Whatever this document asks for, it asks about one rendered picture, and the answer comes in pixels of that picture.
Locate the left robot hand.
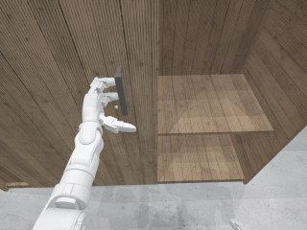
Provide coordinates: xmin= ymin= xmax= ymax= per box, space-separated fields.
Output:
xmin=82 ymin=77 xmax=136 ymax=133

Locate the right robot hand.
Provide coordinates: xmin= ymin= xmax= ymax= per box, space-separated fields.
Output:
xmin=229 ymin=218 xmax=249 ymax=230

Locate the handle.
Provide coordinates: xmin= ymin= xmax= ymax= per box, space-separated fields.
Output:
xmin=114 ymin=66 xmax=129 ymax=116

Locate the left robot upper arm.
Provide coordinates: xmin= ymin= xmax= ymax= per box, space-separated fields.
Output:
xmin=35 ymin=207 xmax=88 ymax=230

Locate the robot left forearm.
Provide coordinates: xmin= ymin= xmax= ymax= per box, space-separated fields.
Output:
xmin=32 ymin=122 xmax=104 ymax=230

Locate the wardrobe door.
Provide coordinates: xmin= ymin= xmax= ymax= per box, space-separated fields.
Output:
xmin=0 ymin=165 xmax=24 ymax=183
xmin=0 ymin=0 xmax=159 ymax=188

